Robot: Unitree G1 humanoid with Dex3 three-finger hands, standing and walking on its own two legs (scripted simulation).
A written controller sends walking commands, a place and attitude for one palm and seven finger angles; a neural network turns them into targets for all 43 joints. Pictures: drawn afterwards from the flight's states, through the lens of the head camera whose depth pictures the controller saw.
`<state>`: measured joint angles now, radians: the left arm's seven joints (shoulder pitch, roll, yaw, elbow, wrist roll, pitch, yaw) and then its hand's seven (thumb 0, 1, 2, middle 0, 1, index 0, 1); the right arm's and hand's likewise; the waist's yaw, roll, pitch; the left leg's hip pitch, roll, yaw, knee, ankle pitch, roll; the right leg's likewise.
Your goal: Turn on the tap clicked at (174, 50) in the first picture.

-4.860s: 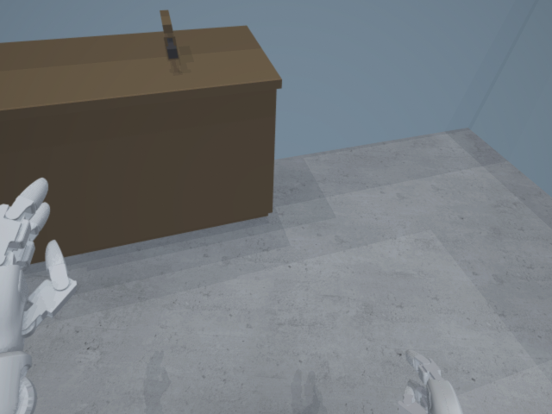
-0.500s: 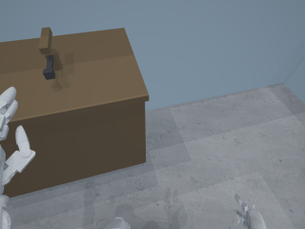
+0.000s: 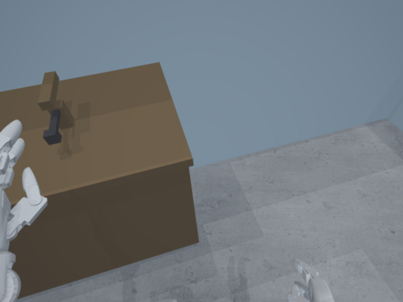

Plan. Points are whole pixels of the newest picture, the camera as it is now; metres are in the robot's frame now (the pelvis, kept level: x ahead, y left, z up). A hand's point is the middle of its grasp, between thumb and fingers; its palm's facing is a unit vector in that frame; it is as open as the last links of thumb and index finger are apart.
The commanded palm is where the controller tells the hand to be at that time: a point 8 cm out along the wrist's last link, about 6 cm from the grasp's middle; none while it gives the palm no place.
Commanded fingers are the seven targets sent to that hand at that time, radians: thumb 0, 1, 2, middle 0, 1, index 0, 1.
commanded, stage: come to a stop and stand still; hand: left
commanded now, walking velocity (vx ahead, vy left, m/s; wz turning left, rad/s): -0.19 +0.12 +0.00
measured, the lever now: (52, 136) +0.45 +0.40 +0.06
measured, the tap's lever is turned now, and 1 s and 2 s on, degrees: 0 0 0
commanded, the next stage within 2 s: look again from close up in 0.78 s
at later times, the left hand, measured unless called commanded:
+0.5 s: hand (33, 215) +0.20 +0.24 +0.18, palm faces +0.37 -0.84 -0.39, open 7.4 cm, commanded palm +0.14 +0.28 +0.19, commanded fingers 0.00 0.90 0.90 -0.20 -0.30 -0.20 -0.30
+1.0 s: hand (0, 189) +0.22 +0.29 +0.20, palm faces +0.43 -0.80 -0.43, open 7.4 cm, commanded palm +0.14 +0.29 +0.19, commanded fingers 0.00 0.90 0.90 -0.20 -0.30 -0.20 -0.30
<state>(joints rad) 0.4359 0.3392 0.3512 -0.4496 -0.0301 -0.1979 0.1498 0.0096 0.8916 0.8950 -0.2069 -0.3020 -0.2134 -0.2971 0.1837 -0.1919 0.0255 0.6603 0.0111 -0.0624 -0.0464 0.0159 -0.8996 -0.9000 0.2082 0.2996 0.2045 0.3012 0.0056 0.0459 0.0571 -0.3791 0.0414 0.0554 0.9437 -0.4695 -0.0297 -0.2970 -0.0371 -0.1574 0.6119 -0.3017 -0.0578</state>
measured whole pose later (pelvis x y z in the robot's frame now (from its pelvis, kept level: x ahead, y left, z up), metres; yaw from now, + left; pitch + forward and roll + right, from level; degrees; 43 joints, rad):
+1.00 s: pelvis -0.03 +0.02 +0.01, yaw -3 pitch +0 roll -2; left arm 0.23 0.46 0.44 -0.30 -0.03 -0.27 0.09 0.01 0.89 0.89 -0.21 -0.30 -0.21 -0.30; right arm 0.24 -0.22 0.00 0.62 0.01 -0.14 -0.03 0.02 -0.90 -0.90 0.20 0.30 0.20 0.30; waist 0.04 0.01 0.06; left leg -0.33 0.02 0.00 0.52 -0.20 0.01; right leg -0.24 0.03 -0.05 0.47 -0.22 -0.02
